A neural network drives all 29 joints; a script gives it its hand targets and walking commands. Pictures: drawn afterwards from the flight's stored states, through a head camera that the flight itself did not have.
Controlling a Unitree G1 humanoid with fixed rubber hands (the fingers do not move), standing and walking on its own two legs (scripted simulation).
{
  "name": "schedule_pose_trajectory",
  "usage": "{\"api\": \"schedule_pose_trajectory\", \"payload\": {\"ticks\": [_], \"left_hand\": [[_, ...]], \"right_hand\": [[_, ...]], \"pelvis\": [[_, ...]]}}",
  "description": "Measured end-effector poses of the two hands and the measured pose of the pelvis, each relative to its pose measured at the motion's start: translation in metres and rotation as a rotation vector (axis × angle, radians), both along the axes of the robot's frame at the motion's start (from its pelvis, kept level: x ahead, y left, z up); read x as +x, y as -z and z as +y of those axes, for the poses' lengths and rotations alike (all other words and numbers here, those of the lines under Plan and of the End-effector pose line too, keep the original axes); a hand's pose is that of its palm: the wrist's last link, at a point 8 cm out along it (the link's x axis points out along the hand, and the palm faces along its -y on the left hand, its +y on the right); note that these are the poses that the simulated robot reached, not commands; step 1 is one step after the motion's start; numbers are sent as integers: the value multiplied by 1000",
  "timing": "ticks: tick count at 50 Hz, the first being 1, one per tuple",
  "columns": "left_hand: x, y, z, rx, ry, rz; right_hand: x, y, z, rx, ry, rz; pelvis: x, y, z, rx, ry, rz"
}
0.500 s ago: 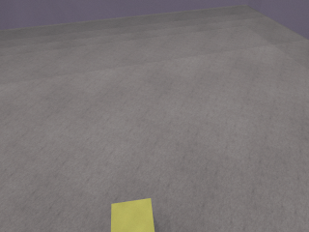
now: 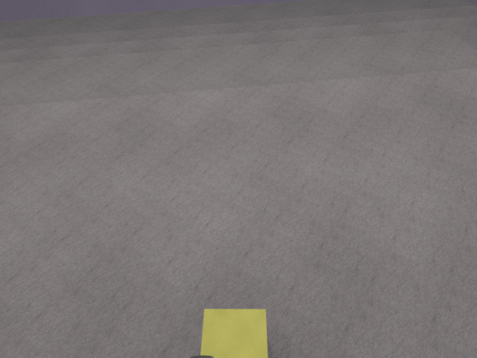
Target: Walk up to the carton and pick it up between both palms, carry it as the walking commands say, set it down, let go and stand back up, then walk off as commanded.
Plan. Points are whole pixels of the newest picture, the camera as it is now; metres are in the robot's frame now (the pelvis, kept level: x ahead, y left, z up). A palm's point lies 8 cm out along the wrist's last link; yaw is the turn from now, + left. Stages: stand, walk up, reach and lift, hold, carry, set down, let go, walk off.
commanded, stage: walk off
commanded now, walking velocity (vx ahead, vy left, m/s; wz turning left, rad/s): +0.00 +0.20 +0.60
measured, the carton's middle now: (235, 352) +0.24 +0.07 -0.65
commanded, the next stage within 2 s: none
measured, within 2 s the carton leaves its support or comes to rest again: rests again in 0.48 s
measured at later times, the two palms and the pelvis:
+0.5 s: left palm out of the picture +0.05 +0.40 -0.12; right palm out of the picture +0.10 -0.12 -0.14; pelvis +0.00 +0.12 -0.01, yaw +13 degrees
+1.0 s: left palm out of the picture -0.15 +0.51 -0.15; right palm (227, 344) +0.18 +0.06 -0.13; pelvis -0.03 +0.24 -0.02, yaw +30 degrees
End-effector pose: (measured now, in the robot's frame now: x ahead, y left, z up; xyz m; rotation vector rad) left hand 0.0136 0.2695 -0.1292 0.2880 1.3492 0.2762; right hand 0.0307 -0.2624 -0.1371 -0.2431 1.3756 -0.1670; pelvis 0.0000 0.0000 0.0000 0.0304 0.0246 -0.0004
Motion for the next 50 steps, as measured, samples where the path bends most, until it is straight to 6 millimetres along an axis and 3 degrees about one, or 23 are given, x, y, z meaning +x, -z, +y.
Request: {"api": "schedule_pose_trajectory", "payload": {"ticks": [5,9,14,20,25,29,34,38,41,45,47,50], "left_hand": [[-18,7,42,-1,-57,46],[-19,27,83,-21,-96,33],[0,18,107,-39,-124,-16],[30,0,127,-19,-114,-131],[37,-6,131,10,-138,-182],[7,-5,126,30,-189,-162],[-61,-18,128,34,-300,-45],[-106,-21,140,18,-371,19],[-132,-16,158,7,-422,31],[-157,2,196,-13,-483,19],[-164,18,220,-18,-499,1],[-160,22,243,-22,-520,-32]], "right_hand": [[52,-9,35,11,-69,-109],[78,-3,74,1,-134,-163],[76,-10,110,16,-151,-152],[72,-6,130,22,-170,-130],[67,7,141,55,-205,-101],[75,17,146,74,-234,-94],[100,-1,166,95,-329,-109],[119,-8,186,96,-388,-125],[130,-9,214,99,-441,-135],[146,-8,265,77,-519,-175],[152,-4,291,53,-559,-208],[148,-11,320,55,-605,-209]], "pelvis": [[1,3,32,-2,-50,19],[6,19,67,-18,-98,21],[7,9,91,-29,-132,25],[4,4,112,-41,-177,26],[2,8,115,-29,-225,26],[1,12,118,-29,-277,17],[-3,-4,131,21,-331,12],[-11,-7,149,25,-387,17],[-17,-4,168,15,-424,18],[-23,9,204,-7,-468,18],[-26,21,223,-19,-500,18],[-34,17,235,-26,-532,13]]}}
